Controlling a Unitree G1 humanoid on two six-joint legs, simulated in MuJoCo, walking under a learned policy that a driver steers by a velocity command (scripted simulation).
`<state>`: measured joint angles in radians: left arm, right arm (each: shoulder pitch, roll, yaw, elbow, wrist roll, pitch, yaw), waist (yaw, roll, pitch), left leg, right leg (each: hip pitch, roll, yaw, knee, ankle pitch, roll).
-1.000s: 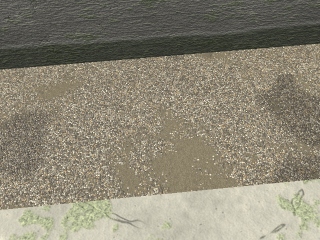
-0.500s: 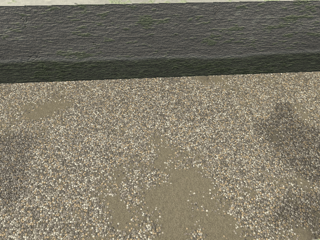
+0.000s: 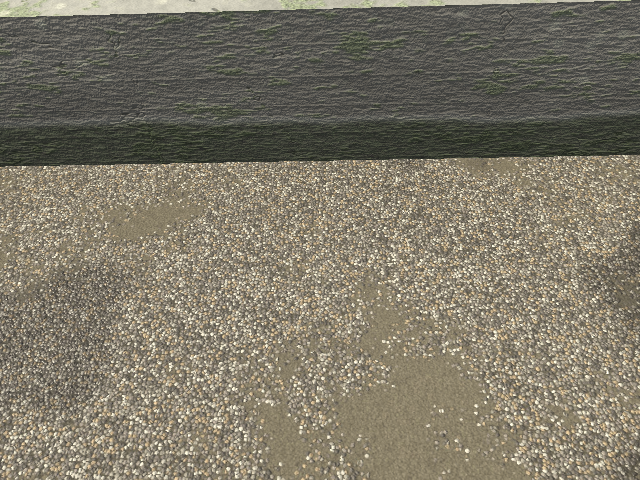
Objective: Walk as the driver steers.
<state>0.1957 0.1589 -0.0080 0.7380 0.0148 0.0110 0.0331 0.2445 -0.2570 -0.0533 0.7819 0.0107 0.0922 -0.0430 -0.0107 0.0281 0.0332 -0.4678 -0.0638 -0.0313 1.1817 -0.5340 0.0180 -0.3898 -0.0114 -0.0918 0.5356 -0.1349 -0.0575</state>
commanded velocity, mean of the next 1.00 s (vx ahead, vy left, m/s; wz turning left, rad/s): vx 0.13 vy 0.00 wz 0.40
